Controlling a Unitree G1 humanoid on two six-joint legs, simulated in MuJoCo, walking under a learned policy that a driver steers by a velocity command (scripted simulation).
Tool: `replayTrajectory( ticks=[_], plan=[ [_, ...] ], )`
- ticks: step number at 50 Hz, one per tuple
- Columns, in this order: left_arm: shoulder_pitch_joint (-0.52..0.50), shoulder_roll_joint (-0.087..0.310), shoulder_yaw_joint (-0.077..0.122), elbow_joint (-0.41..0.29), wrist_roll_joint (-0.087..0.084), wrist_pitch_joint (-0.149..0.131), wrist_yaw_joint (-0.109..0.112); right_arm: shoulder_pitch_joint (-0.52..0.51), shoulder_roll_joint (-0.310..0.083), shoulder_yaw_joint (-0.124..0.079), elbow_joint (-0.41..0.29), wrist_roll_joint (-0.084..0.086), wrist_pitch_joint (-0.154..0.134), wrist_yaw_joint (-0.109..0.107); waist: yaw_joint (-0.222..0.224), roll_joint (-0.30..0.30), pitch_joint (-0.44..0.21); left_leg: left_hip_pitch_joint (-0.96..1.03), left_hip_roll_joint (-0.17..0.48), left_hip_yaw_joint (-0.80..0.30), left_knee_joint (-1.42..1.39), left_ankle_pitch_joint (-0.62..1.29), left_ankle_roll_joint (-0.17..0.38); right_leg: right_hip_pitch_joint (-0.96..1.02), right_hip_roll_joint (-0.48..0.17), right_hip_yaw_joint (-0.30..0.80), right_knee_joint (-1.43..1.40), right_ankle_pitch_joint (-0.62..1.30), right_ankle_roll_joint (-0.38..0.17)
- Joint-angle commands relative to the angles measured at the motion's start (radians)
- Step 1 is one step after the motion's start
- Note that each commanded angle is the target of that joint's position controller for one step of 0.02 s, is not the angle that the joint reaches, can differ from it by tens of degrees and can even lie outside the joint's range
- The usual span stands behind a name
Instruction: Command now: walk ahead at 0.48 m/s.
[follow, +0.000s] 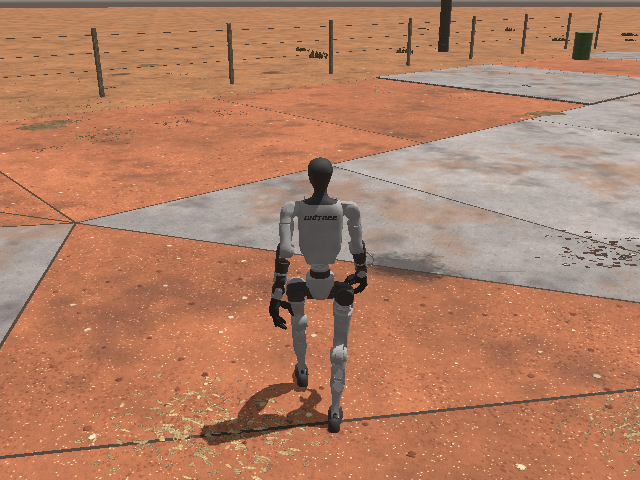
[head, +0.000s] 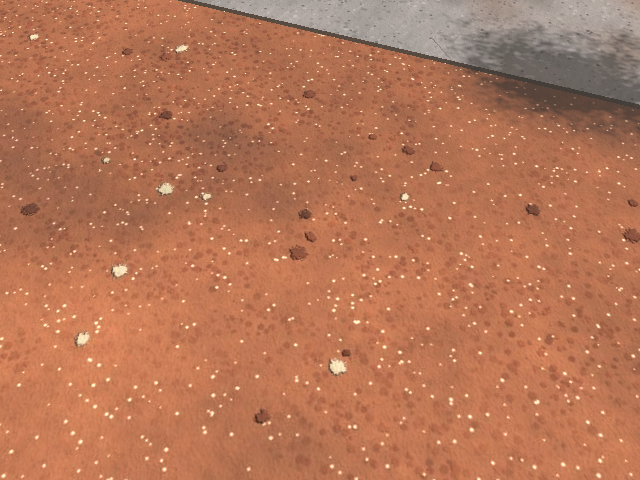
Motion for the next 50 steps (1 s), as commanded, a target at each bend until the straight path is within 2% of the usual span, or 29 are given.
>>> replayTrajectory(
  ticks=[1, 2, 3, 4, 5, 6, 7, 8, 10, 11, 13, 14, 16, 21, 26, 28, 29, 30, 31, 32, 33, 34, 35, 36, 38, 41, 43, 47, 50],
  plan=[
    [0.009, 0.167, 0.031, -0.023, 0.005, -0.009, 0.012, 0.068, -0.086, -0.026, -0.031, 0.002, -0.02, -0.016, -0.095, -0.117, 0.004, 0.18, -0.072, 0.028, -0.046, -0.058, 0.056, -0.049, -0.278, 0.058, 0.168, 1.066, -0.087],
    [-0.002, 0.177, 0.035, -0.024, 0.009, -0.004, 0.012, 0.195, -0.108, -0.039, 0.011, 0.003, -0.026, -0.024, -0.145, -0.113, -0.064, 0.3, -0.097, 0.028, -0.075, -0.077, 0.076, -0.04, -0.27, 0.049, 0.32, 1.116, -0.079],
    [-0.017, 0.183, 0.037, -0.028, 0.003, 0.002, 0.01, 0.352, -0.132, -0.054, 0.062, -0.006, -0.035, -0.032, -0.212, -0.092, -0.14, 0.503, -0.077, 0.007, -0.14, -0.041, 0.096, -0.125, -0.241, 0.028, 0.524, 1.002, -0.065],
    [0.004, 0.142, 0.026, -0.053, -0.004, 0.004, 0.004, 0.503, -0.215, -0.078, 0.089, -0.032, -0.039, -0.041, -0.244, 0.004, -0.256, 0.737, 0.147, -0.241, -0.151, -0.178, 0.141, -0.322, -0.184, -0.005, 0.829, 0.623, -0.056],
    [0.132, 0.041, 0.016, -0.057, -0.039, 0.009, -0.012, 0.501, -0.27, -0.093, 0.085, -0.036, -0.032, -0.031, -0.161, 0.216, -0.346, 0.942, 0.401, -0.775, -0.294, -0.249, 0.303, -0.675, 0.021, 0.018, 1.201, -0.184, -0.022],
    [0.02, 0.133, 0.037, -0.07, -0.015, 0.014, -0.009, 0.396, -0.227, -0.085, 0.072, 0.0, -0.024, -0.021, -0.142, 0.046, -0.257, 0.838, 0.34, -0.772, -0.37, -0.381, 0.258, -0.765, -0.044, 0.136, 1.238, -0.107, -0.045],
    [-0.082, 0.141, 0.042, -0.107, -0.009, 0.01, -0.013, 0.292, -0.166, -0.067, 0.053, 0.01, -0.028, -0.019, -0.112, 0.018, -0.113, 0.681, 0.315, -0.61, -0.399, -0.359, 0.219, -0.788, -0.09, 0.126, 1.187, -0.002, -0.048],
    [-0.12, 0.128, 0.042, -0.113, -0.005, 0.006, -0.015, 0.253, -0.115, -0.053, 0.054, 0.004, -0.038, -0.016, -0.086, -0.033, -0.048, 0.565, 0.275, -0.511, -0.432, -0.231, 0.192, -0.751, -0.122, 0.121, 1.132, 0.054, -0.048],
    [-0.096, 0.092, 0.041, -0.105, 0.019, 0.03, -0.022, 0.269, -0.056, -0.032, 0.082, 0.006, -0.052, -0.026, -0.031, -0.01, -0.023, 0.441, 0.204, -0.357, -0.458, -0.077, 0.144, -0.654, -0.156, 0.116, 1.045, 0.076, -0.029],
    [-0.09, 0.079, 0.041, -0.104, 0.021, 0.041, -0.027, 0.299, -0.056, -0.028, 0.095, 0.006, -0.061, -0.03, -0.023, 0.001, -0.022, 0.425, 0.192, -0.323, -0.464, -0.016, 0.139, -0.636, -0.157, 0.108, 1.017, 0.077, -0.019],
    [-0.131, 0.079, 0.043, -0.122, 0.023, 0.057, -0.034, 0.348, -0.085, -0.03, 0.112, 0.009, -0.072, -0.034, -0.014, 0.009, -0.004, 0.421, 0.173, -0.264, -0.48, 0.061, 0.137, -0.673, -0.167, 0.085, 0.967, 0.099, 0.0],
    [-0.176, 0.085, 0.044, -0.138, 0.024, 0.063, -0.037, 0.365, -0.101, -0.032, 0.116, 0.009, -0.074, -0.034, -0.017, 0.014, 0.009, 0.426, 0.166, -0.243, -0.494, 0.067, 0.135, -0.711, -0.174, 0.073, 0.936, 0.131, 0.009],
    [-0.279, 0.098, 0.045, -0.176, 0.021, 0.069, -0.041, 0.404, -0.106, -0.029, 0.121, 0.01, -0.071, -0.034, -0.038, 0.02, 0.035, 0.453, 0.151, -0.212, -0.513, 0.099, 0.125, -0.787, -0.187, 0.051, 0.855, 0.207, 0.026],
    [-0.478, 0.086, 0.032, -0.244, 0.003, 0.063, -0.046, 0.495, -0.096, -0.017, 0.136, 0.011, -0.069, -0.036, -0.09, 0.04, 0.05, 0.534, 0.12, -0.142, -0.5, 0.273, 0.088, -0.796, -0.155, -0.006, 0.583, 0.349, 0.04],
    [-0.591, 0.1, 0.03, -0.291, 0.002, 0.051, -0.043, 0.564, -0.104, -0.016, 0.163, -0.001, -0.064, -0.048, -0.12, 0.051, 0.062, 0.695, 0.167, -0.149, -0.437, 0.411, 0.106, -0.796, -0.117, -0.025, 0.443, 0.314, 0.001],
    [-0.554, 0.118, 0.038, -0.293, 0.001, 0.04, -0.038, 0.532, -0.123, -0.021, 0.159, -0.006, -0.061, -0.054, -0.082, 0.055, 0.046, 0.73, 0.184, -0.159, -0.357, 0.582, 0.104, -0.727, -0.09, -0.02, 0.4, 0.235, -0.025],
    [-0.484, 0.133, 0.045, -0.275, 0.001, 0.033, -0.031, 0.507, -0.137, -0.025, 0.153, -0.007, -0.06, -0.055, -0.048, 0.063, 0.011, 0.727, 0.18, -0.159, -0.281, 0.706, 0.094, -0.63, -0.06, -0.024, 0.378, 0.192, -0.039],
    [-0.358, 0.154, 0.057, -0.235, 0.001, 0.024, -0.023, 0.488, -0.147, -0.027, 0.149, -0.006, -0.058, -0.053, 0.003, 0.057, -0.054, 0.713, 0.161, -0.155, -0.147, 0.757, 0.082, -0.487, -0.033, -0.03, 0.333, 0.189, -0.055],
    [-0.187, 0.187, 0.073, -0.186, 0.015, 0.012, -0.012, 0.464, -0.142, -0.025, 0.138, 0.005, -0.057, -0.049, 0.077, 0.03, -0.147, 0.59, 0.121, -0.133, 0.049, 0.621, 0.065, -0.238, -0.076, 0.009, 0.282, 0.25, -0.079],
    [-0.037, 0.286, 0.099, -0.17, 0.046, 0.006, 0.001, 0.486, -0.077, -0.008, 0.099, 0.033, -0.059, -0.041, 0.101, -0.094, -0.293, 0.326, 0.035, -0.089, 0.366, 0.222, 0.037, 0.055, -0.34, 0.304, 0.265, 0.147, -0.137],
    [-0.055, 0.333, 0.111, -0.178, 0.044, 0.017, -0.014, 0.609, -0.024, -0.006, 0.105, 0.057, -0.048, -0.044, 0.036, -0.236, -0.385, 0.069, -0.107, -0.091, 0.644, -0.483, 0.021, 0.186, -0.553, 0.687, 0.158, 0.141, -0.238],
    [-0.148, 0.254, 0.097, -0.193, 0.014, 0.028, -0.02, 0.52, -0.118, -0.032, 0.106, 0.027, -0.035, -0.049, 0.013, -0.075, -0.271, 0.02, -0.031, -0.17, 0.693, -0.385, 0.033, 0.05, -0.492, 0.628, 0.12, 0.011, -0.201],
    [-0.246, 0.185, 0.076, -0.209, 0.006, 0.024, -0.023, 0.435, -0.104, -0.034, 0.08, 0.019, -0.036, -0.043, -0.011, -0.045, -0.123, 0.01, 0.004, -0.17, 0.652, -0.293, 0.031, -0.115, -0.453, 0.475, 0.07, 0.012, -0.163],
    [-0.288, 0.149, 0.066, -0.21, 0.008, 0.017, -0.023, 0.401, -0.077, -0.033, 0.072, 0.014, -0.034, -0.038, -0.033, -0.038, -0.056, 0.03, 0.036, -0.166, 0.608, -0.242, 0.029, -0.215, -0.407, 0.364, 0.032, 0.076, -0.126],
    [-0.268, 0.108, 0.053, -0.186, 0.002, 0.006, -0.009, 0.412, -0.055, -0.038, 0.07, -0.008, -0.008, -0.022, -0.073, -0.08, -0.022, 0.083, 0.06, -0.156, 0.565, -0.207, 0.014, -0.311, -0.346, 0.206, 0.003, 0.195, -0.077],
    [-0.2, 0.131, 0.057, -0.163, -0.007, -0.016, -0.004, 0.366, -0.032, -0.041, 0.04, -0.011, 0.019, -0.008, -0.088, -0.083, -0.015, 0.03, 0.069, -0.134, 0.547, -0.147, 0.001, -0.307, -0.334, 0.092, -0.009, 0.34, -0.066],
    [-0.17, 0.143, 0.059, -0.158, -0.004, -0.02, -0.002, 0.294, -0.035, -0.041, 0.01, -0.011, 0.028, 0.0, -0.083, -0.085, 0.002, -0.04, 0.079, -0.12, 0.515, -0.077, -0.007, -0.292, -0.325, 0.031, -0.018, 0.383, -0.059],
    [-0.121, 0.14, 0.053, -0.146, -0.001, -0.02, 0.0, 0.137, -0.039, -0.032, -0.052, -0.007, 0.026, 0.015, -0.059, -0.085, 0.039, -0.079, 0.067, -0.073, 0.308, 0.054, -0.018, -0.263, -0.294, -0.076, -0.016, 0.494, -0.045],
    [-0.077, 0.164, 0.055, -0.134, -0.001, -0.017, 0.009, 0.029, -0.033, -0.02, -0.096, -0.008, 0.024, 0.024, -0.031, -0.089, 0.052, -0.043, 0.047, -0.008, 0.134, 0.081, -0.007, -0.203, -0.31, -0.127, -0.008, 0.577, -0.041]
  ],
)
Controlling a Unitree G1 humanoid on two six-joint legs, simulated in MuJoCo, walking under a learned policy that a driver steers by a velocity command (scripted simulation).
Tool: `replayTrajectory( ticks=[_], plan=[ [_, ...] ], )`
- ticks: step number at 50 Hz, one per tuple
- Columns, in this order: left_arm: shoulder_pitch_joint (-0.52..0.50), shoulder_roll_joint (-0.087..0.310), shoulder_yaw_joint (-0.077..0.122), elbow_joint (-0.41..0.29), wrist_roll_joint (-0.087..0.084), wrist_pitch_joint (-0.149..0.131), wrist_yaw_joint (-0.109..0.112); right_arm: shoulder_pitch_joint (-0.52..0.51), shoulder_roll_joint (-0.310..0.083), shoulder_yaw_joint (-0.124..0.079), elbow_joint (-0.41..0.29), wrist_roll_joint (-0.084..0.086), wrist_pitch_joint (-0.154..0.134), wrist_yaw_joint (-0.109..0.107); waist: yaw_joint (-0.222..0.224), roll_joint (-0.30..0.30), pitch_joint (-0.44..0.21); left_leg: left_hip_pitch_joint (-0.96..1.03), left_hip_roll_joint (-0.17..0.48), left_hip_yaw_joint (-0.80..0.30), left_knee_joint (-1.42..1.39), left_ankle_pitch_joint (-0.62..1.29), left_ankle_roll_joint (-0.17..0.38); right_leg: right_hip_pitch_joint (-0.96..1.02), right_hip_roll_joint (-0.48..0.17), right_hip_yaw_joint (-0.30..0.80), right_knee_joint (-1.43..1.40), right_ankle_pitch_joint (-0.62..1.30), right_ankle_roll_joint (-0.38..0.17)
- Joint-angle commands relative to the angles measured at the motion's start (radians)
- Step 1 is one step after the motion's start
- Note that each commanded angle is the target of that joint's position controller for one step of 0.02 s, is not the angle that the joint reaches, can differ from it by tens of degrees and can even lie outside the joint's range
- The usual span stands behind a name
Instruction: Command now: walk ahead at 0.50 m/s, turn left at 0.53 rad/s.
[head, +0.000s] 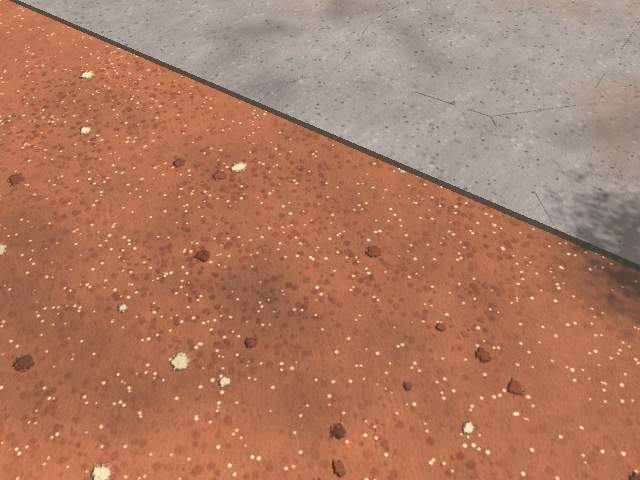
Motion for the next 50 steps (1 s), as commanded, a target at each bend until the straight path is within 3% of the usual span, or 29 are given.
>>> replayTrajectory(
  ticks=[1, 3, 5, 7, 8, 9, 10, 11, 12, 13, 14, 15, 17, 20, 25, 31, 32, 34, 35, 36, 37, 38, 39, 40, 41, 42, 44, 46, 50],
  plan=[
    [0.037, 0.129, 0.02, -0.036, 0.0, -0.009, 0.011, -0.113, -0.004, 0.014, -0.092, -0.002, -0.01, 0.011, 0.006, -0.102, 0.068, 0.021, -0.024, 0.073, -0.139, 0.026, 0.014, -0.024, -0.28, 0.059, -0.084, 0.537, -0.05],
    [0.057, 0.141, 0.022, -0.027, 0.002, 0.001, 0.018, -0.136, -0.015, 0.012, -0.11, -0.006, -0.011, 0.013, 0.005, -0.105, 0.065, 0.042, -0.047, 0.099, -0.19, -0.03, 0.041, 0.047, -0.299, 0.031, -0.038, 0.658, -0.05],
    [0.046, 0.165, 0.029, -0.029, 0.005, 0.012, 0.025, -0.101, -0.035, 0.003, -0.107, -0.008, -0.01, 0.009, -0.023, -0.129, 0.029, 0.119, -0.1, 0.132, -0.212, -0.122, 0.08, 0.099, -0.308, -0.001, 0.068, 0.925, -0.048],
    [0.027, 0.196, 0.039, -0.038, 0.009, 0.029, 0.026, 0.024, -0.067, -0.014, -0.077, -0.01, -0.011, 0.0, -0.078, -0.149, -0.046, 0.255, -0.165, 0.148, -0.236, -0.226, 0.126, 0.12, -0.316, -0.014, 0.286, 1.088, -0.053],
    [0.017, 0.209, 0.043, -0.048, 0.006, 0.038, 0.021, 0.131, -0.093, -0.029, -0.046, -0.014, -0.018, -0.006, -0.122, -0.135, -0.108, 0.395, -0.192, 0.132, -0.299, -0.229, 0.151, 0.071, -0.314, -0.016, 0.47, 1.012, -0.046],
    [-0.008, 0.207, 0.043, -0.073, 0.002, 0.041, 0.013, 0.269, -0.155, -0.055, -0.009, -0.027, -0.026, -0.019, -0.195, -0.061, -0.185, 0.622, -0.125, 0.0, -0.39, -0.25, 0.196, -0.106, -0.286, -0.023, 0.749, 0.757, -0.014],
    [0.026, 0.079, 0.019, -0.142, -0.007, 0.037, -0.007, 0.252, -0.269, -0.081, -0.022, -0.029, -0.026, -0.029, -0.111, 0.166, -0.251, 0.932, 0.188, -0.496, -0.421, -0.223, 0.334, -0.558, -0.107, 0.01, 1.109, -0.195, 0.043],
    [-0.097, 0.153, 0.032, -0.195, -0.008, 0.024, -0.015, 0.293, -0.287, -0.084, -0.034, -0.001, -0.01, -0.031, -0.153, 0.067, -0.291, 0.958, 0.249, -0.793, -0.573, -0.263, 0.39, -0.728, -0.012, 0.241, 1.24, -0.26, 0.055],
    [-0.18, 0.15, 0.028, -0.224, -0.012, 0.01, -0.021, 0.237, -0.254, -0.074, -0.026, 0.007, -0.006, -0.041, -0.128, 0.008, -0.14, 0.862, 0.234, -0.627, -0.6, -0.219, 0.348, -0.817, -0.087, 0.29, 1.195, -0.144, 0.043],
    [-0.169, 0.15, 0.025, -0.218, -0.014, -0.002, -0.02, 0.191, -0.2, -0.061, -0.028, 0.015, -0.01, -0.043, -0.086, -0.046, -0.069, 0.735, 0.196, -0.529, -0.616, -0.103, 0.302, -0.767, -0.122, 0.289, 1.093, -0.065, 0.04],
    [-0.152, 0.149, 0.027, -0.203, -0.004, 0.004, -0.016, 0.144, -0.167, -0.051, -0.036, 0.017, -0.019, -0.046, -0.041, -0.084, -0.034, 0.64, 0.14, -0.438, -0.623, 0.019, 0.261, -0.7, -0.145, 0.292, 1.017, -0.041, 0.046],
    [-0.126, 0.145, 0.027, -0.2, 0.016, 0.023, -0.016, 0.121, -0.142, -0.041, -0.042, 0.025, -0.029, -0.051, -0.009, -0.077, -0.038, 0.58, 0.099, -0.374, -0.63, 0.107, 0.244, -0.633, -0.154, 0.296, 0.972, -0.036, 0.06],
    [-0.107, 0.126, 0.024, -0.2, 0.032, 0.06, -0.025, 0.139, -0.138, -0.033, -0.039, 0.032, -0.054, -0.049, 0.013, -0.061, -0.055, 0.542, 0.059, -0.31, -0.635, 0.219, 0.231, -0.585, -0.157, 0.286, 0.908, -0.036, 0.083],
    [-0.187, 0.114, 0.018, -0.228, 0.03, 0.08, -0.036, 0.212, -0.161, -0.034, -0.019, 0.031, -0.069, -0.045, -0.009, -0.024, -0.03, 0.531, 0.025, -0.25, -0.664, 0.28, 0.192, -0.63, -0.159, 0.253, 0.793, 0.071, 0.098],
    [-0.359, 0.125, 0.012, -0.284, 0.019, 0.084, -0.045, 0.328, -0.152, -0.021, 0.009, 0.029, -0.07, -0.045, -0.078, 0.019, -0.006, 0.651, 0.014, -0.227, -0.671, 0.343, 0.106, -0.719, -0.142, 0.234, 0.594, 0.246, 0.083],
    [-0.519, 0.121, -0.006, -0.346, 0.009, 0.069, -0.052, 0.398, -0.154, -0.007, 0.034, 0.012, -0.071, -0.061, -0.123, 0.034, 0.037, 0.789, 0.054, -0.227, -0.646, 0.421, 0.11, -0.721, -0.084, 0.197, 0.391, 0.258, 0.036],
    [-0.519, 0.125, -0.007, -0.352, 0.008, 0.064, -0.052, 0.394, -0.161, -0.007, 0.038, 0.008, -0.072, -0.064, -0.114, 0.039, 0.041, 0.803, 0.066, -0.227, -0.634, 0.463, 0.111, -0.695, -0.073, 0.196, 0.361, 0.237, 0.02],
    [-0.43, 0.144, 0.0, -0.332, 0.004, 0.055, -0.044, 0.348, -0.181, -0.007, 0.035, 0.005, -0.077, -0.069, -0.054, 0.053, 0.015, 0.791, 0.073, -0.203, -0.56, 0.676, 0.092, -0.541, -0.028, 0.187, 0.306, 0.164, -0.02],
    [-0.338, 0.164, 0.009, -0.303, 0.002, 0.052, -0.034, 0.334, -0.193, -0.01, 0.037, 0.001, -0.079, -0.07, -0.015, 0.063, -0.031, 0.791, 0.07, -0.196, -0.469, 0.807, 0.081, -0.429, 0.007, 0.18, 0.296, 0.121, -0.04],
    [-0.193, 0.185, 0.021, -0.258, 0.002, 0.045, -0.022, 0.318, -0.2, -0.011, 0.038, 0.001, -0.078, -0.066, 0.052, 0.047, -0.104, 0.775, 0.047, -0.176, -0.306, 0.832, 0.071, -0.273, 0.025, 0.179, 0.241, 0.134, -0.062],
    [-0.029, 0.217, 0.033, -0.215, 0.019, 0.036, -0.009, 0.304, -0.188, -0.006, 0.027, 0.01, -0.081, -0.063, 0.126, 0.01, -0.198, 0.625, 0.014, -0.155, -0.086, 0.625, 0.062, -0.024, -0.068, 0.267, 0.216, 0.151, -0.099],
    [0.082, 0.337, 0.064, -0.206, 0.048, 0.034, -0.003, 0.405, -0.093, 0.014, -0.001, 0.049, -0.083, -0.053, 0.098, -0.198, -0.353, 0.313, -0.136, -0.087, 0.313, 0.104, 0.013, 0.28, -0.366, 0.703, 0.203, 0.079, -0.226],
    [0.038, 0.297, 0.059, -0.191, 0.019, 0.049, -0.021, 0.421, -0.142, 0.002, 0.013, 0.034, -0.081, -0.054, 0.064, -0.217, -0.359, 0.141, -0.227, -0.129, 0.482, -0.473, 0.019, 0.272, -0.448, 0.996, 0.056, 0.087, -0.281],
    [-0.081, 0.241, 0.046, -0.208, -0.005, 0.053, -0.028, 0.346, -0.158, -0.003, 0.0, 0.011, -0.074, -0.055, 0.016, -0.115, -0.171, 0.075, -0.149, -0.16, 0.506, -0.398, 0.025, 0.103, -0.412, 0.861, 0.03, -0.026, -0.259],
    [-0.154, 0.174, 0.029, -0.218, -0.006, 0.05, -0.033, 0.28, -0.146, 0.002, -0.015, 0.005, -0.076, -0.047, 0.003, -0.047, -0.074, 0.074, -0.106, -0.149, 0.447, -0.333, 0.024, -0.032, -0.37, 0.735, -0.011, -0.026, -0.233],
    [-0.172, 0.145, 0.019, -0.21, 0.0, 0.044, -0.032, 0.254, -0.125, 0.005, -0.022, 0.005, -0.071, -0.04, -0.018, -0.046, -0.015, 0.094, -0.073, -0.135, 0.385, -0.306, 0.024, -0.123, -0.318, 0.636, -0.047, 0.018, -0.2],
    [-0.157, 0.127, 0.008, -0.178, -0.001, 0.029, -0.028, 0.277, -0.099, 0.012, -0.017, -0.01, -0.049, -0.026, -0.055, -0.093, -0.002, 0.167, -0.042, -0.115, 0.31, -0.276, 0.004, -0.216, -0.255, 0.515, -0.091, 0.12, -0.162],
    [-0.11, 0.149, 0.014, -0.151, -0.007, 0.013, -0.031, 0.264, -0.088, 0.015, -0.022, -0.013, -0.039, -0.017, -0.062, -0.096, -0.008, 0.149, -0.027, -0.086, 0.27, -0.242, -0.012, -0.217, -0.24, 0.459, -0.111, 0.222, -0.17],
    [-0.065, 0.156, 0.007, -0.116, -0.009, 0.006, -0.032, 0.137, -0.066, 0.028, -0.059, -0.008, -0.036, -0.022, -0.055, -0.088, 0.014, 0.113, -0.018, -0.019, 0.064, -0.136, -0.059, -0.194, -0.197, 0.299, -0.066, 0.746, -0.152]
  ],
)
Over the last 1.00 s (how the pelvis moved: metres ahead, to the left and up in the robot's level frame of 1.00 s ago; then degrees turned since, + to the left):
0.56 -0.01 0.01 13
